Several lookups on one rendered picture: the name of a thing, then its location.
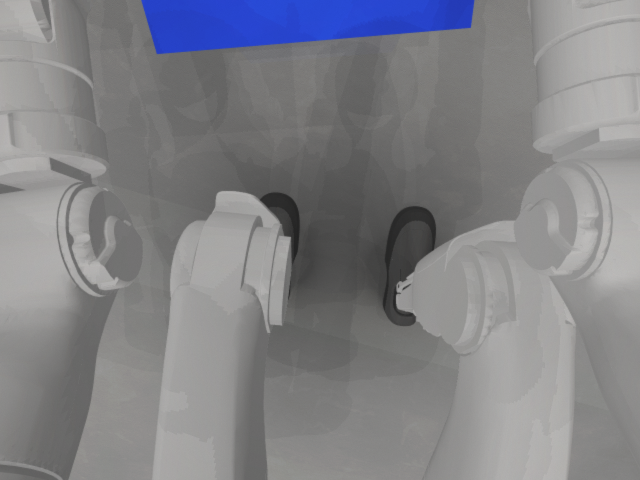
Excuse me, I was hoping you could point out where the robot right foot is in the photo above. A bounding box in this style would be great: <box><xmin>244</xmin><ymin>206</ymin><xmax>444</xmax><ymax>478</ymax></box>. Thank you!
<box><xmin>383</xmin><ymin>206</ymin><xmax>436</xmax><ymax>326</ymax></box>

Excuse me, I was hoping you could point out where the robot left upper arm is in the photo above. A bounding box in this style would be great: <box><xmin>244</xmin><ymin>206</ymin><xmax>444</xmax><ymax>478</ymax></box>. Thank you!
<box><xmin>0</xmin><ymin>182</ymin><xmax>143</xmax><ymax>480</ymax></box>

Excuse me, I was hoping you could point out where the robot left forearm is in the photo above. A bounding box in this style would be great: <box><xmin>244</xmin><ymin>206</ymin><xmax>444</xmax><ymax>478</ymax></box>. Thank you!
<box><xmin>0</xmin><ymin>0</ymin><xmax>110</xmax><ymax>194</ymax></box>

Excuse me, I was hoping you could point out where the carton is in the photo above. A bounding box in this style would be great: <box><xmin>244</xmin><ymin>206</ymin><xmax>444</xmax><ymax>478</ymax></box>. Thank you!
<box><xmin>141</xmin><ymin>0</ymin><xmax>474</xmax><ymax>54</ymax></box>

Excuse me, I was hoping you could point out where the robot right upper arm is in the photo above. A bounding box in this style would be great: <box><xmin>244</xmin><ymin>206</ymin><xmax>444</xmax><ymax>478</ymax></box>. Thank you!
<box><xmin>514</xmin><ymin>158</ymin><xmax>640</xmax><ymax>469</ymax></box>

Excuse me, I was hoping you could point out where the robot right forearm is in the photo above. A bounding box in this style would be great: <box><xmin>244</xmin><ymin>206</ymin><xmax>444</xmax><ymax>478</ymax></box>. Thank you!
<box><xmin>528</xmin><ymin>0</ymin><xmax>640</xmax><ymax>162</ymax></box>

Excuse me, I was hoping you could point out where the robot right shin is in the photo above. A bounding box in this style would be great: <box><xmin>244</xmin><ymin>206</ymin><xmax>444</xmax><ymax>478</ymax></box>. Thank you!
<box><xmin>396</xmin><ymin>221</ymin><xmax>576</xmax><ymax>337</ymax></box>

